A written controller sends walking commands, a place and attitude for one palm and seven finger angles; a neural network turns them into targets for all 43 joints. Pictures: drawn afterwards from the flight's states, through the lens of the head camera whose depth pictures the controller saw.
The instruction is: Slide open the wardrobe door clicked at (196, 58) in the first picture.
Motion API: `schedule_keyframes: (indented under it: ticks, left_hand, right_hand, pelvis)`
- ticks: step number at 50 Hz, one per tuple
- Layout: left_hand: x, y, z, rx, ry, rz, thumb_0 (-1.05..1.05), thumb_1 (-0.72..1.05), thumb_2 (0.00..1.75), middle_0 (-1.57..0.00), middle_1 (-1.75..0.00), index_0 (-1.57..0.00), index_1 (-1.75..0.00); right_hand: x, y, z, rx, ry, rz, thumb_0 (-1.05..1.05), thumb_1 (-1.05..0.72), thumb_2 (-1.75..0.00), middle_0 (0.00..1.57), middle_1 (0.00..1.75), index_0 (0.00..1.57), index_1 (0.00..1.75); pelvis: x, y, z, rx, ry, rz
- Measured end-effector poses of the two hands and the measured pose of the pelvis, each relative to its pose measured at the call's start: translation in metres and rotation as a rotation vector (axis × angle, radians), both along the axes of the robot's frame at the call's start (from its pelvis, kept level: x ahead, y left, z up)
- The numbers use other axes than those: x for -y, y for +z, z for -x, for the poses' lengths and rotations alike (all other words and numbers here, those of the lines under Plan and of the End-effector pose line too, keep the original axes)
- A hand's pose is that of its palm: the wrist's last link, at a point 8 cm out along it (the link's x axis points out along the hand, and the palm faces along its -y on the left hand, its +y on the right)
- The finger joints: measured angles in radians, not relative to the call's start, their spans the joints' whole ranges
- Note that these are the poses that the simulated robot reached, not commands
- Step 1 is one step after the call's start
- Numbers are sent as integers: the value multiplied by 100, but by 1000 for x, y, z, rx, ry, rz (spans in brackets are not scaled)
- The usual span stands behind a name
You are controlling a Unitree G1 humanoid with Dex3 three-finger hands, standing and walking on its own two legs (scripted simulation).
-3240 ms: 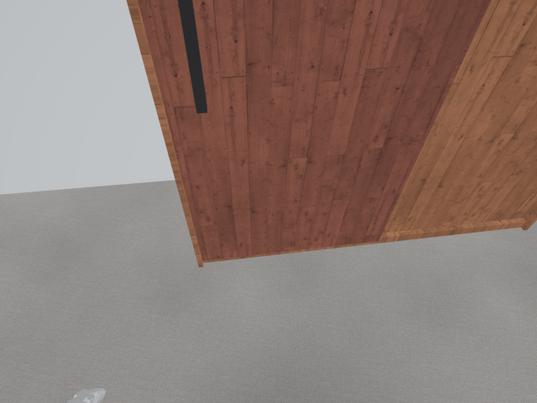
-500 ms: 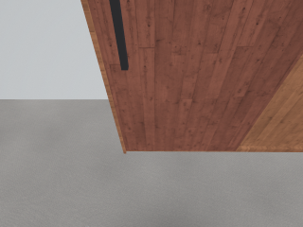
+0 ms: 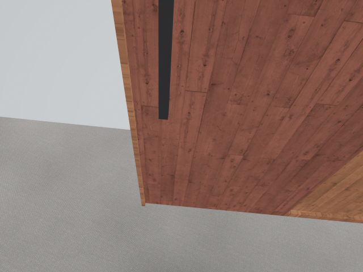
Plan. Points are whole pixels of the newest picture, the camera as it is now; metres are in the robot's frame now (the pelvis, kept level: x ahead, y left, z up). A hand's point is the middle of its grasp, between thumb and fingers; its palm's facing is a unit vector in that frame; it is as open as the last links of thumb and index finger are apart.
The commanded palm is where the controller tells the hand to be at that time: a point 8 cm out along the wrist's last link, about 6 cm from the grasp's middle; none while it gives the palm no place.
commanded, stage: come to a stop and stand still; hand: left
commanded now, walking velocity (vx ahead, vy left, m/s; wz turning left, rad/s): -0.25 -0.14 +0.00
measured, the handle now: (166, 58) +0.52 +0.10 +0.20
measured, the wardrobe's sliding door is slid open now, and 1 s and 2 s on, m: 0.00 0.00 0.00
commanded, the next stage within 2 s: look again from close up in 1.38 s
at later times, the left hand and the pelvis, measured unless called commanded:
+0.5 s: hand out of the picture +0.05 +0.10 -0.16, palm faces +0.01 -0.97 -0.25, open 7.3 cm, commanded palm none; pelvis -0.02 -0.08 +0.00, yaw -1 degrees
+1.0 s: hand out of the picture -0.07 +0.07 -0.17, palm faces +0.06 -0.98 -0.17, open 7.3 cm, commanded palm none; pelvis -0.04 -0.09 +0.01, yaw +0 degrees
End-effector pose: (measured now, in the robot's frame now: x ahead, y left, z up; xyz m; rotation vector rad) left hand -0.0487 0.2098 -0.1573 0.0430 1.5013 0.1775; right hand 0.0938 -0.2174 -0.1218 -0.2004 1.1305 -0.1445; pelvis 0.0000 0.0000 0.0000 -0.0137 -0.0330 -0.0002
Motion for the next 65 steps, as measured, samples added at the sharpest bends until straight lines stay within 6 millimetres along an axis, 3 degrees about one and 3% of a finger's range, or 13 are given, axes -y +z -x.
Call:
schedule_keyframes:
  ticks: [4,9,16,23,30,36,45,51,56,65]
  left_hand:
    - [-6,4,-35,49,-30,-26,0,91,90,-20,-30,-20,-30]
    - [-7,10,-72,132,-61,-76,0,91,90,-20,-30,-20,-30]
    - [18,21,-102,256,-126,-155,0,91,90,-19,-30,-20,-30]
    - [57,33,-94,268,-146,-136,0,92,90,-20,-30,-20,-30]
    - [71,20,-78,264,-107,-92,0,93,90,-20,-30,-20,-30]
    - [71,19,-48,208,-63,-83,-1,95,90,-20,-30,-20,-30]
    - [81,18,12,61,-46,-56,0,92,90,-20,-30,-20,-30]
    - [89,16,33,11,-40,-34,0,92,90,-20,-30,-20,-30]
    - [82,13,33,34,-67,-34,0,91,90,-20,-30,-20,-30]
    - [49,20,-10,156,-93,-89,1,92,90,-20,-30,-20,-30]
  right_hand:
    - [14,1,7,-39,-32,19,-3,-94,-89,21,30,20,30]
    - [37,-5,29,-92,-67,18,-1,-92,-89,21,30,20,30]
    - [74,-35,68,-150,-116,-48,0,-91,-89,20,30,20,30]
    - [90,-37,104,-212,-144,-91,0,-91,-90,20,30,20,30]
    - [87,-34,132,-258,-122,-80,0,-91,-90,20,30,20,30]
    - [79,-24,149,-294,-90,-86,0,-90,-90,20,30,20,30]
    - [78,-23,157,-299,-88,-93,0,-90,-89,20,30,20,30]
    - [76,-22,165,-318,-88,-87,0,-90,-90,20,30,20,30]
    - [71,-28,161,-272,-89,-87,0,-90,-90,20,30,20,30]
    - [42,-32,149,-212,-57,-125,0,-91,-90,20,30,20,30]
  pelvis:
    - [5,3,-2,-8,-7,1]
    - [21,2,2,-10,-10,1]
    - [55,-11,11,-14,-16,-36]
    - [77,-2,20,-6,-11,-32]
    - [85,-5,29,-19,3,0]
    - [91,3,37,-9,3,-16]
    - [90,6,42,-9,-6,-18]
    - [87,5,42,-15,-8,-14]
    - [75,-1,44,-18,-3,-2]
    - [59,0,40,-3,0,-23]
